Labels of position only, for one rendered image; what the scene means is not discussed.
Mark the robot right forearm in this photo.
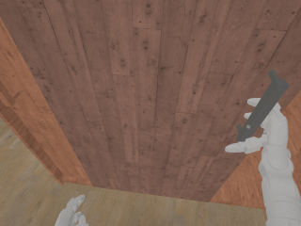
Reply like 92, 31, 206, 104
258, 144, 301, 226

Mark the left robot hand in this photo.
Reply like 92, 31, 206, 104
55, 195, 88, 226

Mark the handle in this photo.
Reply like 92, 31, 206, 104
0, 80, 16, 107
236, 70, 289, 142

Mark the right robot hand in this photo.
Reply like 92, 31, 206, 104
225, 98, 289, 154

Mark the wardrobe door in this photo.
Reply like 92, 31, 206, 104
0, 17, 89, 179
0, 0, 301, 202

